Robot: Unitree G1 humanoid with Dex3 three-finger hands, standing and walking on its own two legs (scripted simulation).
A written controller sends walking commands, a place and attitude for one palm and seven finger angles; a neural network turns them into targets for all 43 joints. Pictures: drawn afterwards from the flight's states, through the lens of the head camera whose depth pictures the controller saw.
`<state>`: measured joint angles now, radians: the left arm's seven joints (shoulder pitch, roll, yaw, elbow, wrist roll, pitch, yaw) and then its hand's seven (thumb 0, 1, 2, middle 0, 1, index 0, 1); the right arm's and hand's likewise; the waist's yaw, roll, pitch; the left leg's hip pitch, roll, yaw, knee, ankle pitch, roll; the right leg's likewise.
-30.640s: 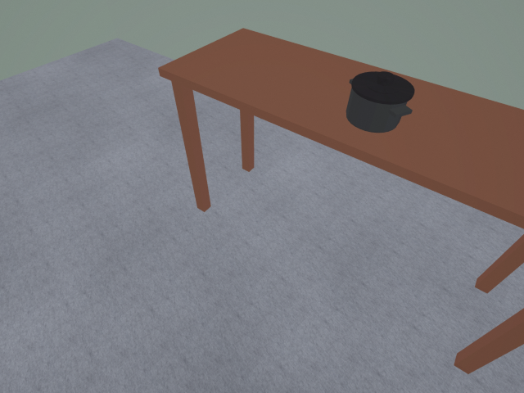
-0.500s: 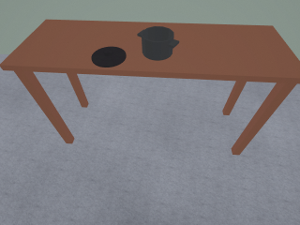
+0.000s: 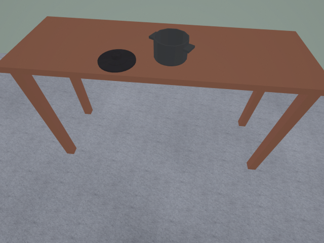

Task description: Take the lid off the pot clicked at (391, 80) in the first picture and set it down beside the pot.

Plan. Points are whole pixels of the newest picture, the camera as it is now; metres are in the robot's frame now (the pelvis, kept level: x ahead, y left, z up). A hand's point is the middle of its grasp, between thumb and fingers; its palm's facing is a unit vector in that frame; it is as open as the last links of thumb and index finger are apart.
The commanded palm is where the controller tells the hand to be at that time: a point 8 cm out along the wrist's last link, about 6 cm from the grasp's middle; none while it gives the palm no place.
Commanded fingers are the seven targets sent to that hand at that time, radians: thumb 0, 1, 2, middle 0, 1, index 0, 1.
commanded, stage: let the arm hang, fingers relaxed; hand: left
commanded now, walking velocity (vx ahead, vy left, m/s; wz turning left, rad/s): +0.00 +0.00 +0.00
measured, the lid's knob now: (116, 55) +0.79 +0.23 +0.01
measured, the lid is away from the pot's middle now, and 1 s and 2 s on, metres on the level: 0.24 0.24 0.24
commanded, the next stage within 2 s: look to check the result in 1.10 s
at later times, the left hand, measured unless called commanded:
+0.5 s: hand out of the picture +0.02 +0.18 -0.18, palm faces +0.02 -0.98 -0.20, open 7.3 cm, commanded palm none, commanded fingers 0.00 0.90 0.90 -0.20 -0.30 -0.20 -0.30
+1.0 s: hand out of the picture +0.00 +0.18 -0.18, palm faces +0.03 -0.98 -0.19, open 7.3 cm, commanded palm none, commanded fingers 0.00 0.90 0.90 -0.20 -0.30 -0.20 -0.30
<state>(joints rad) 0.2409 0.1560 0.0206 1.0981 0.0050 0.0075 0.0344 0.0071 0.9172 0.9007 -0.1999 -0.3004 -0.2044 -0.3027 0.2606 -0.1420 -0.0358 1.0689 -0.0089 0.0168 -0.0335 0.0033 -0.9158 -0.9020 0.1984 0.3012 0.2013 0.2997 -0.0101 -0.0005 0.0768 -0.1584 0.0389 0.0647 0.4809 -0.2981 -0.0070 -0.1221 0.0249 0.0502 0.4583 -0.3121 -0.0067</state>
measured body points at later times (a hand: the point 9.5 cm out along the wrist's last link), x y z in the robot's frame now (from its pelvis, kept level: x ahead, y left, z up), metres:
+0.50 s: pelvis +0.00 +0.01 +0.00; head +0.02 +0.01 +0.45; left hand +0.02 +0.24 -0.16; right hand -0.01 -0.21 -0.16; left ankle -0.02 +0.12 -0.74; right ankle -0.04 -0.12 -0.74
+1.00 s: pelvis -0.01 +0.01 +0.00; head +0.02 +0.01 +0.45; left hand +0.00 +0.23 -0.16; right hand -0.02 -0.20 -0.16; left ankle -0.02 +0.12 -0.74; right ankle -0.04 -0.12 -0.74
